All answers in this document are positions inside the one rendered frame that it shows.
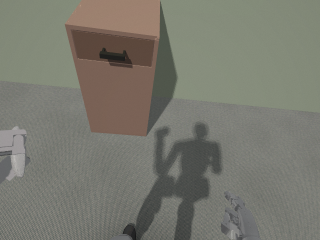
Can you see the handle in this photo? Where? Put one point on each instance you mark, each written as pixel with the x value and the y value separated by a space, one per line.
pixel 112 56

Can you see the left robot hand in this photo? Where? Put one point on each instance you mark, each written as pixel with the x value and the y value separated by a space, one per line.
pixel 12 143

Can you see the right robot hand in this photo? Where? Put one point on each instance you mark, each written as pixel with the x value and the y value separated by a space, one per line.
pixel 243 223

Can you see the left robot foot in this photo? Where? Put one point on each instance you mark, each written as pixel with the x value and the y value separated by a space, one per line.
pixel 130 230

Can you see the drawer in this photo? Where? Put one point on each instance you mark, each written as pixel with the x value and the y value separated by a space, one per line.
pixel 138 51

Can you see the cabinet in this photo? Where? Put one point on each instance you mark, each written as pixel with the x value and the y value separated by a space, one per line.
pixel 117 96

